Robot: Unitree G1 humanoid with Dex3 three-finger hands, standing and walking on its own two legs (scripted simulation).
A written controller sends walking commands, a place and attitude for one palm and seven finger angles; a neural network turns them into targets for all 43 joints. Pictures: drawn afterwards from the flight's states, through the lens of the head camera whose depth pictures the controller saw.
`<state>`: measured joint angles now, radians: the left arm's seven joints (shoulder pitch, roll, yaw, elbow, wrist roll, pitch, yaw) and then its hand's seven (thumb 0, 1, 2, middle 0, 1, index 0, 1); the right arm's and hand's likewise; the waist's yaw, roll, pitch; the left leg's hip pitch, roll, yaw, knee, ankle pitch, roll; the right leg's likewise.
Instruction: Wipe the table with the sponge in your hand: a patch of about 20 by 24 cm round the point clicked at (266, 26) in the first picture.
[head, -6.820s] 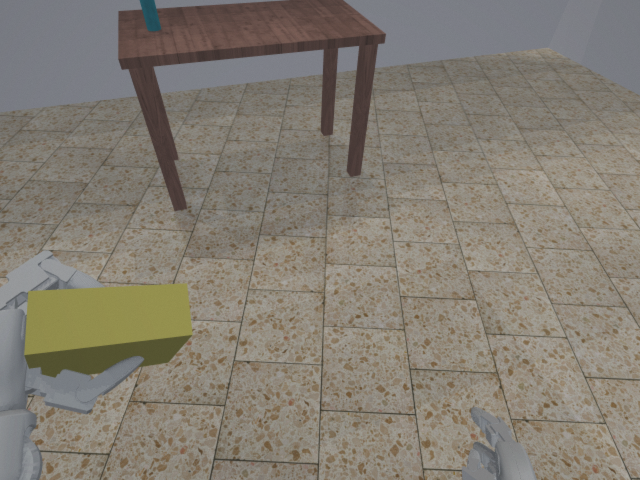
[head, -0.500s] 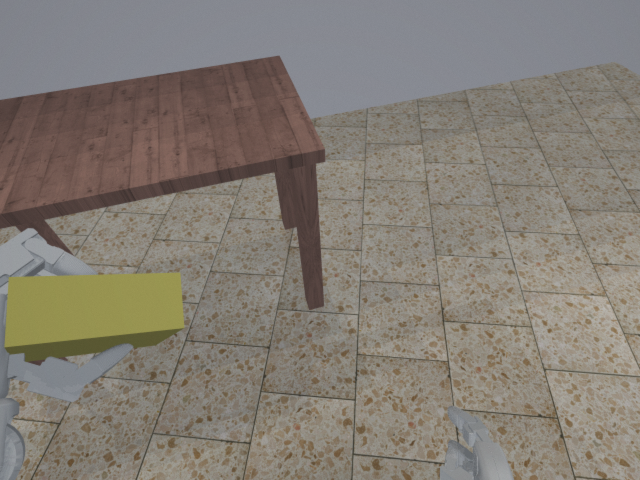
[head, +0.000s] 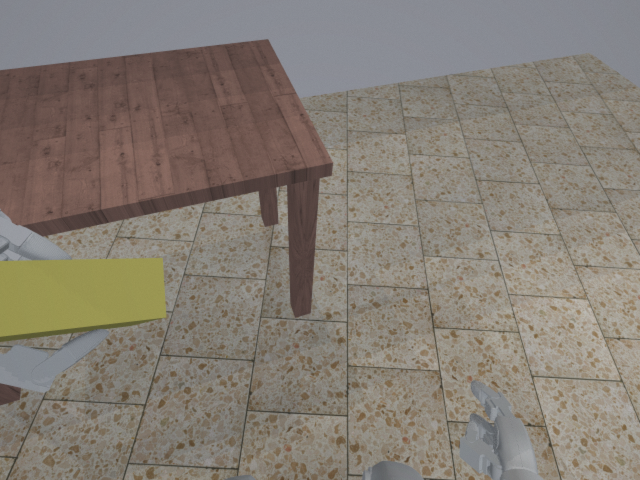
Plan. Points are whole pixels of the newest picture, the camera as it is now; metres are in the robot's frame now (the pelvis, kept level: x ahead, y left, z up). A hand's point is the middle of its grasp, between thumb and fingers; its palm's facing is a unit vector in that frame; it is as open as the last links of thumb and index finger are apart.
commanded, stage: take the last steps up to it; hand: left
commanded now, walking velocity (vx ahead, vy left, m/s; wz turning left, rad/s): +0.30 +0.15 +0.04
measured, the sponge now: (96, 299) +0.25 +0.22 +0.16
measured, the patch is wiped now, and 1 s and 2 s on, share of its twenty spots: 0.00 0.00 0.00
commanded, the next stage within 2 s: come to a stop and stand still in 1.14 s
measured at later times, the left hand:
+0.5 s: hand (87, 218) +0.32 +0.25 +0.17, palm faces +0.35 -0.79 -0.50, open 9.6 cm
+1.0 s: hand (37, 139) +0.40 +0.32 +0.20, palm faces +0.37 -0.78 -0.50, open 9.6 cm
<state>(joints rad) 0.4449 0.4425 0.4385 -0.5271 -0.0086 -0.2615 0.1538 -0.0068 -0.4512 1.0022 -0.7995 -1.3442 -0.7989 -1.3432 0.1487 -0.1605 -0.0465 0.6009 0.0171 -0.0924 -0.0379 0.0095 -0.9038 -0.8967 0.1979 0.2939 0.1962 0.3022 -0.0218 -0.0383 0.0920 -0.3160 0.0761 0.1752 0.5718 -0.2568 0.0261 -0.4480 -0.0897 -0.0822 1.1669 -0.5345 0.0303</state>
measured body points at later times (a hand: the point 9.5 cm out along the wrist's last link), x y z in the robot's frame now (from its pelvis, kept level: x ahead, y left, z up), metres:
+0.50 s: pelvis +0.11 +0.02 +0.01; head +0.16 +0.00 +0.46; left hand +0.30 +0.29 +0.20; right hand +0.28 -0.24 -0.09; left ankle +0.15 +0.19 -0.67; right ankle +0.08 -0.07 -0.73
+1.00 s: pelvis +0.19 +0.09 +0.01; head +0.23 +0.08 +0.45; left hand +0.38 +0.36 +0.23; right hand +0.36 -0.10 -0.10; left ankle +0.22 +0.18 -0.73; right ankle +0.20 -0.01 -0.71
